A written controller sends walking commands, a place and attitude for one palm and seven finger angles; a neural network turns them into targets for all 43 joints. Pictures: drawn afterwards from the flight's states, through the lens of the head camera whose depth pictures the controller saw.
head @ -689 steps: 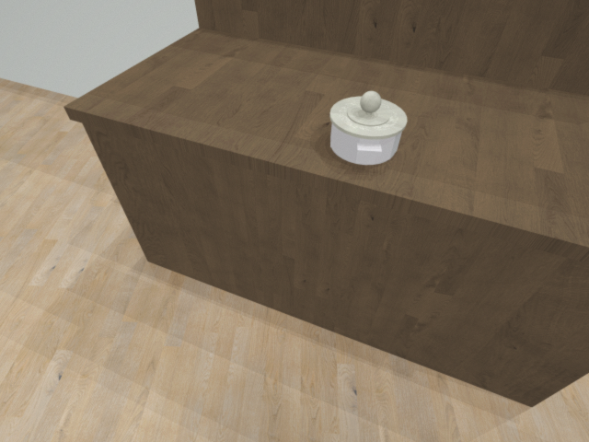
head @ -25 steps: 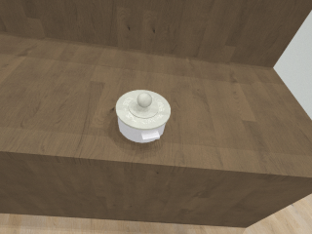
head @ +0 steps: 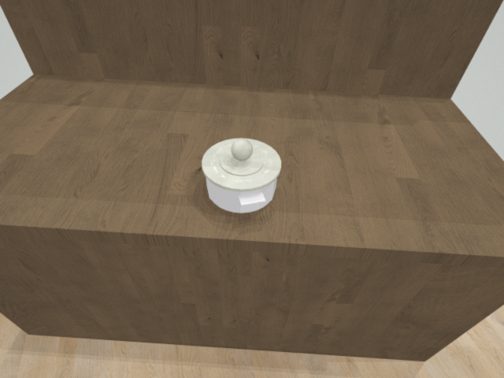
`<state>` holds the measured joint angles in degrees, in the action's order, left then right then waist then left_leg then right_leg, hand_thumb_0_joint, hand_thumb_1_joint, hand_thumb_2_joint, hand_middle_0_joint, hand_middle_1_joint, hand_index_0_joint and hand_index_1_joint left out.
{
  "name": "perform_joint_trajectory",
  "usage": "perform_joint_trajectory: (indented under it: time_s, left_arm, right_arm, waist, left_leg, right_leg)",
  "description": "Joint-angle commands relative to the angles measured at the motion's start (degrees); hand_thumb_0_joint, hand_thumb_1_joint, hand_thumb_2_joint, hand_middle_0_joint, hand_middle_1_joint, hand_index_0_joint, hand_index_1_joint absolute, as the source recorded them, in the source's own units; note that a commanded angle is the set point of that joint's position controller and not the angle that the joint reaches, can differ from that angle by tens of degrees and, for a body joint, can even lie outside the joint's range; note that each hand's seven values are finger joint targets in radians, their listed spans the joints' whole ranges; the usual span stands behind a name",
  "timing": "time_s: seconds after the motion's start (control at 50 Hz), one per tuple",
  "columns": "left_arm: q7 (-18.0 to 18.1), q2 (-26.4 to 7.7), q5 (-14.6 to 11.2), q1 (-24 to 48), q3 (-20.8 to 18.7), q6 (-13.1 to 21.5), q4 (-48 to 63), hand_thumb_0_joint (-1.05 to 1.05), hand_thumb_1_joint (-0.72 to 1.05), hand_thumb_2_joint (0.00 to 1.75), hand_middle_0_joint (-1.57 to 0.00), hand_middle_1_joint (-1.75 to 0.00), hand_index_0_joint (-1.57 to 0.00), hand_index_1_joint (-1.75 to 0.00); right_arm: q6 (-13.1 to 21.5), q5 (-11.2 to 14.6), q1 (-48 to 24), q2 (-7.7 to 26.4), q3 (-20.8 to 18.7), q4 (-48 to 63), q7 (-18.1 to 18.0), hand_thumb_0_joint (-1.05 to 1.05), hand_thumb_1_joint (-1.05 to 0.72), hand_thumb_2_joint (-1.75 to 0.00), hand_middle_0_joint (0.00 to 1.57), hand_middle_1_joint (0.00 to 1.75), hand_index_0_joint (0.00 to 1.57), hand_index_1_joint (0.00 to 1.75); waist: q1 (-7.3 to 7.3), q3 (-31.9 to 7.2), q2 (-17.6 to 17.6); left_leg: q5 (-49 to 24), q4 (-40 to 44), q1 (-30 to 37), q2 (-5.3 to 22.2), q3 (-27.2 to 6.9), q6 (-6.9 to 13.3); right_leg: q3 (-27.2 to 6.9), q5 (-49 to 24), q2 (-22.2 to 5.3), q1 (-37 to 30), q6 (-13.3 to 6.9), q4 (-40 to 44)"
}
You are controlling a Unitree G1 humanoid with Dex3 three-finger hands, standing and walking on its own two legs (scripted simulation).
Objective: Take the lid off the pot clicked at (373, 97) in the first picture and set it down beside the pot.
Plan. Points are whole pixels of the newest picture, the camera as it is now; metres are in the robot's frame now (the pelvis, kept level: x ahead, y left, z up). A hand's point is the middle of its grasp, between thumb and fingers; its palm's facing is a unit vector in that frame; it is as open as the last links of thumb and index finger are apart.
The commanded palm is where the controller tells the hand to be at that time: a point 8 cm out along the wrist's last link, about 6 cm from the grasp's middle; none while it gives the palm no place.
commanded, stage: come to a stop and stand still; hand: left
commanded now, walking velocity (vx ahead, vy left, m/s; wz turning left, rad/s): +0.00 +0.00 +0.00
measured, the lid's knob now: (241, 149) +0.55 +0.06 +0.08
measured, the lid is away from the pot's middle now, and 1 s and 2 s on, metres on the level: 0.00 0.00 0.00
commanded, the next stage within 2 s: look again from close up in 0.74 s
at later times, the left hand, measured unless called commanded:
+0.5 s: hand out of the picture +0.06 +0.22 -0.18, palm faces +0.06 -0.97 -0.22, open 7.3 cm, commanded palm none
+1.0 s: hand out of the picture +0.08 +0.24 -0.18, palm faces +0.02 -0.97 -0.23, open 7.4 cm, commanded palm none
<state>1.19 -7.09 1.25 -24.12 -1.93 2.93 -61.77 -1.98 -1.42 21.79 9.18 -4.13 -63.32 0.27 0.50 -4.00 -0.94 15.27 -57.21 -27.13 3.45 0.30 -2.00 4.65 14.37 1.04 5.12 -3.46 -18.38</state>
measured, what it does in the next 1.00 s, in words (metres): steps on the spot: left foot, then right foot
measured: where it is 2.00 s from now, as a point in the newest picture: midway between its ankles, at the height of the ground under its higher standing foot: outside the picture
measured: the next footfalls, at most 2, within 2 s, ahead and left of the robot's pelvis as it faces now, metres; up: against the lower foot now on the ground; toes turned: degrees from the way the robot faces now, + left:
left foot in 0.14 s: +0.07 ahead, +0.16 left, +0.00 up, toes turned +4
right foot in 0.40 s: +0.10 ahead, -0.08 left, +0.00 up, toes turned +0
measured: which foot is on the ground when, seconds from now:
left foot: up 0.00-0.12, down 0.14-1.00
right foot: down 0.00-0.14, up 0.16-0.38, down 0.40-1.00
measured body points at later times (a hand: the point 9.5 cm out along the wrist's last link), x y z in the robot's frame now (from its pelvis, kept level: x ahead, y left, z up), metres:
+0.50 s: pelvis +0.04 +0.03 -0.01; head +0.05 +0.03 +0.44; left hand +0.06 +0.27 -0.17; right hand +0.05 -0.18 -0.18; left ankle +0.03 +0.16 -0.75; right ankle +0.06 -0.08 -0.75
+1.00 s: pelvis +0.03 +0.06 -0.02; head +0.03 +0.06 +0.43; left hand +0.08 +0.29 -0.16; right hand +0.08 -0.17 -0.17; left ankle +0.03 +0.16 -0.75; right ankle +0.06 -0.08 -0.75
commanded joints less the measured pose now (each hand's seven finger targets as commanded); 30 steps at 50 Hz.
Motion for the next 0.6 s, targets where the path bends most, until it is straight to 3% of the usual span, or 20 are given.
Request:
perform_joint_trajectory:
  time_s: [0.0, 0.02, 0.06, 0.08, 0.1, 0.12, 0.14, 0.16, 0.18, 0.2, 0.24, 0.3, 0.32, 0.34, 0.38, 0.4, 0.42, 0.44, 0.48, 0.58]
  left_arm:
    - [0.5, -9.1, 0.5, -2.1, -2.1, 0.3, 1.5, 0.0, 0.9, 0.9, -0.2, -0.3, -0.2, -0.3]
    - [0.5, -9.0, 0.7, -1.0, -2.2, 0.0, 1.6, 0.0, 0.9, 0.9, -0.2, -0.3, -0.2, -0.3]
    - [0.4, -8.5, 0.2, 0.7, -1.9, -0.4, 1.2, 0.0, 0.9, 0.9, -0.2, -0.3, -0.2, -0.3]
    - [0.4, -7.1, 0.1, 0.2, -1.7, -0.7, 1.0, 0.0, 0.9, 0.9, -0.2, -0.3, -0.2, -0.3]
    - [0.1, -6.0, -0.2, -0.3, -1.2, -0.9, 1.2, 0.0, 0.9, 0.9, -0.2, -0.3, -0.2, -0.3]
    - [0.3, -3.7, -0.3, -1.3, -0.8, -1.3, 1.6, 0.0, 0.9, 0.9, -0.2, -0.3, -0.2, -0.3]
    - [0.6, -3.6, -0.2, 0.5, -0.7, -1.7, 2.3, 0.0, 0.9, 0.9, -0.2, -0.3, -0.2, -0.3]
    - [0.6, -3.2, -0.1, 3.4, -0.6, -2.0, 2.9, 0.0, 0.9, 0.9, -0.2, -0.3, -0.2, -0.3]
    - [0.6, -3.1, 0.0, 5.6, -0.7, -2.3, 2.5, 0.0, 0.9, 0.9, -0.2, -0.3, -0.2, -0.3]
    - [0.4, -3.7, -0.2, 5.5, -0.7, -2.3, 2.4, 0.0, 0.9, 0.9, -0.2, -0.3, -0.2, -0.3]
    - [0.2, -3.0, -0.4, 5.5, -0.7, -2.5, 1.8, 0.0, 0.9, 0.9, -0.2, -0.3, -0.2, -0.3]
    - [0.0, -2.5, -0.6, 3.0, -0.3, -2.8, 0.3, 0.0, 0.9, 0.9, -0.2, -0.3, -0.2, -0.3]
    - [0.0, -3.0, -0.5, 1.4, -0.4, -2.9, -0.2, 0.0, 0.9, 0.9, -0.2, -0.3, -0.2, -0.3]
    - [0.1, -4.2, -0.2, 0.8, -0.5, -2.8, -0.5, 0.0, 0.9, 0.9, -0.2, -0.3, -0.2, -0.3]
    - [0.3, -7.4, 0.0, 3.2, -0.8, -2.4, 0.5, 0.0, 0.9, 0.9, -0.2, -0.3, -0.2, -0.3]
    - [0.2, -8.9, -0.4, 5.3, -0.8, -2.4, 1.1, 0.0, 0.9, 0.9, -0.2, -0.3, -0.2, -0.3]
    - [0.2, -9.1, -0.3, 6.0, -0.7, -2.6, 1.6, 0.0, 0.9, 0.9, -0.2, -0.3, -0.2, -0.3]
    - [0.2, -9.3, -0.5, 6.6, -0.8, -2.3, 1.8, 0.0, 0.9, 0.9, -0.2, -0.3, -0.2, -0.3]
    - [0.5, -9.2, -0.6, 7.4, -0.9, -2.1, 2.2, 0.0, 0.9, 0.9, -0.2, -0.3, -0.2, -0.3]
    - [1.1, -10.1, -0.6, 7.3, -1.5, -2.0, 3.2, 0.0, 0.9, 0.9, -0.2, -0.3, -0.2, -0.3]
  right_arm:
    - [3.0, 0.7, -7.8, 1.3, 0.2, 6.5, -0.1, 0.0, -0.9, -0.9, 0.2, 0.3, 0.2, 0.3]
    - [3.3, 0.8, -7.0, 0.3, 0.6, 6.0, -0.3, 0.0, -0.9, -0.9, 0.2, 0.3, 0.2, 0.3]
    - [4.4, 0.9, -1.7, -1.2, 1.6, 3.5, -0.8, 0.0, -0.9, -0.9, 0.2, 0.3, 0.2, 0.3]
    - [5.0, 1.0, 0.6, 0.3, 1.5, 2.3, -1.1, 0.0, -0.9, -0.9, 0.2, 0.3, 0.2, 0.3]
    - [5.2, 0.9, 2.1, 3.4, 0.8, 1.9, -1.3, 0.0, -0.9, -0.9, 0.2, 0.3, 0.2, 0.3]
    - [5.0, 0.3, 3.8, 7.6, 0.0, 2.1, -1.7, 0.0, -0.9, -0.9, 0.2, 0.3, 0.2, 0.3]
    - [4.1, -0.1, 5.6, 9.5, -0.5, 2.2, -2.1, 0.0, -0.9, -0.9, 0.2, 0.3, 0.2, 0.3]
    - [4.0, -0.4, 4.7, 8.8, -0.1, 1.9, -2.5, 0.0, -0.9, -0.9, 0.2, 0.3, 0.2, 0.3]
    - [4.4, -0.5, 3.4, 6.6, 0.8, 1.6, -2.7, 0.0, -0.9, -0.9, 0.2, 0.3, 0.2, 0.3]
    - [4.5, -0.3, 1.3, 5.2, 1.4, 2.0, -2.8, 0.0, -0.9, -0.9, 0.2, 0.3, 0.2, 0.3]
    - [4.6, -0.2, -3.1, 4.2, 2.2, 3.0, -2.9, 0.0, -0.9, -0.9, 0.2, 0.3, 0.2, 0.3]
    - [4.1, 0.0, -5.3, 5.2, 2.1, 3.2, -3.0, 0.0, -0.9, -0.9, 0.2, 0.3, 0.2, 0.3]
    - [3.8, 0.0, -5.7, 5.9, 2.0, 3.1, -3.0, 0.0, -0.9, -0.9, 0.2, 0.3, 0.2, 0.3]
    - [3.5, 0.3, -5.8, 5.6, 1.9, 2.8, -2.9, 0.0, -0.9, -0.9, 0.2, 0.3, 0.2, 0.3]
    - [2.9, 0.6, -4.4, 3.3, 2.1, 2.8, -2.7, 0.0, -0.9, -0.9, 0.2, 0.3, 0.2, 0.3]
    - [2.6, 0.6, -3.5, 2.3, 2.3, 2.6, -2.5, 0.0, -0.9, -0.9, 0.2, 0.3, 0.2, 0.3]
    - [2.8, 0.5, -2.6, 2.4, 2.3, 2.3, -2.3, 0.0, -0.9, -0.9, 0.2, 0.3, 0.2, 0.3]
    - [2.4, 0.5, -2.8, 2.6, 2.0, 2.2, -2.4, 0.0, -0.9, -0.9, 0.2, 0.3, 0.2, 0.3]
    - [2.3, 0.7, -2.1, 3.4, 1.8, 1.8, -2.4, 0.0, -0.9, -0.9, 0.2, 0.3, 0.2, 0.3]
    - [2.4, 0.8, -2.3, 3.9, 1.4, 2.5, -2.4, 0.0, -0.9, -0.9, 0.2, 0.3, 0.2, 0.3]
  waist:
    - [1.77, 10.1, -8.6]
    - [1.37, 10.2, -8.5]
    - [-0.69, 8.0, -7.6]
    - [-1.14, 6.9, -2.8]
    - [-1.44, 5.4, 5.0]
    - [-1.97, 5.0, 13.9]
    - [-3.42, 5.3, 13.2]
    - [-3.41, 7.1, 11.3]
    - [-2.7, 8.1, 14.6]
    - [-1.63, 8.3, 12.5]
    - [-0.38, 7.9, 9.8]
    - [0.78, 6.7, 4.6]
    - [1.4, 6.0, 4.5]
    - [1.46, 6.6, 2.7]
    - [-0.35, 8.5, -2.9]
    - [-1.05, 8.7, -3.1]
    - [-1.48, 7.4, 1.3]
    - [-1.64, 6.0, -3.5]
    - [-1.61, 5.1, -5.3]
    - [-0.75, 0.9, -0.7]
  left_leg:
    - [5.4, 14.8, -2.7, -1.1, 2.6, 0.0]
    - [5.5, 19.9, 3.0, -1.9, 3.6, 0.1]
    - [-3.1, 32.0, 15.6, -4.4, 5.7, 0.1]
    - [-6.6, 35.1, 20.2, -2.4, 3.5, 0.7]
    - [-12.5, 35.4, 25.8, 3.0, -2.6, 2.7]
    - [-13.8, 38.9, 27.4, 12.6, -15.1, 7.5]
    - [-11.3, 42.9, 23.5, 16.8, -20.8, 12.1]
    - [-11.6, 43.9, 21.6, 16.2, -20.8, 13.3]
    - [-15.5, 44.3, 18.1, 14.9, -19.1, 12.7]
    - [-18.1, 43.3, 15.8, 13.9, -16.9, 12.8]
    - [-19.2, 43.2, 11.7, 11.1, -10.6, 11.0]
    - [-12.4, 42.0, 10.3, 9.8, -8.4, 9.2]
    - [-8.0, 40.7, 9.4, 9.0, -7.7, 8.1]
    - [-3.5, 38.7, 7.9, 7.1, -6.4, 6.4]
    - [-1.2, 33.2, 8.6, 0.9, -1.7, 3.1]
    - [-0.4, 33.2, 9.9, -0.2, -0.8, 2.6]
    - [-1.3, 33.5, 12.1, -0.6, -1.3, 2.8]
    - [-3.2, 31.9, 13.0, 0.1, -1.1, 2.5]
    - [-6.0, 31.0, 14.1, 0.1, -0.9, 2.2]
    - [-15.5, 29.9, 15.5, 1.2, -0.7, 1.8]
  right_leg:
    - [-13.9, 3.7, -16.8, 2.6, -7.9, 7.1]
    - [-11.8, 0.0, -16.1, 5.8, -6.9, 5.1]
    - [-6.8, -6.3, -11.8, 9.8, -3.2, -2.2]
    - [-5.1, -6.8, -9.6, 11.2, -1.5, -7.6]
    - [-2.6, -0.3, -6.3, 16.4, 0.6, -13.1]
    - [1.0, 12.5, -3.1, 22.7, 2.7, -19.8]
    - [-0.2, 21.2, -1.8, 22.9, 2.6, -28.1]
    - [-2.1, 20.8, -2.6, 24.6, 2.2, -33.5]
    - [-4.5, 17.8, -4.4, 24.6, 2.5, -36.2]
    - [-5.2, 16.1, -4.9, 22.9, 2.2, -36.3]
    - [-5.3, 12.5, -5.4, 16.8, 2.7, -30.4]
    - [-3.2, 4.8, -4.2, 9.6, 3.5, -18.0]
    - [-3.0, 0.9, -4.1, 7.1, 3.7, -13.4]
    - [-4.2, -2.9, -4.2, 5.3, 3.6, -8.6]
    - [-11.8, -7.9, -8.6, 8.6, 1.2, -3.4]
    - [-12.1, -9.4, -10.4, 10.2, 0.2, -3.0]
    - [-11.5, -9.1, -10.3, 11.6, 0.3, -4.5]
    - [-11.5, -9.2, -8.9, 11.5, 0.6, -4.6]
    - [-11.6, -12.6, -9.5, 10.6, 0.3, -4.4]
    - [-10.7, -25.3, -9.9, 6.0, -0.1, -8.4]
